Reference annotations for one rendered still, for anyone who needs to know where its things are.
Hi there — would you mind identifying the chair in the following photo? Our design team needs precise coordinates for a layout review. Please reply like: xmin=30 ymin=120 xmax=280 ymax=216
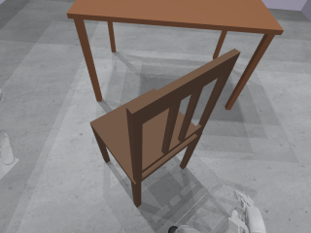
xmin=90 ymin=49 xmax=240 ymax=208

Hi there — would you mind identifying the left robot hand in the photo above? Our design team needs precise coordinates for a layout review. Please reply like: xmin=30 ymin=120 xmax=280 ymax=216
xmin=0 ymin=88 xmax=19 ymax=180

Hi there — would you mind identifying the right robot hand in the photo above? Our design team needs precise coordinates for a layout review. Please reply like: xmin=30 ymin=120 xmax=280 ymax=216
xmin=228 ymin=190 xmax=267 ymax=233

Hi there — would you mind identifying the table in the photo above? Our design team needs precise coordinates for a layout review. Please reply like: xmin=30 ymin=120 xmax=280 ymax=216
xmin=66 ymin=0 xmax=284 ymax=111

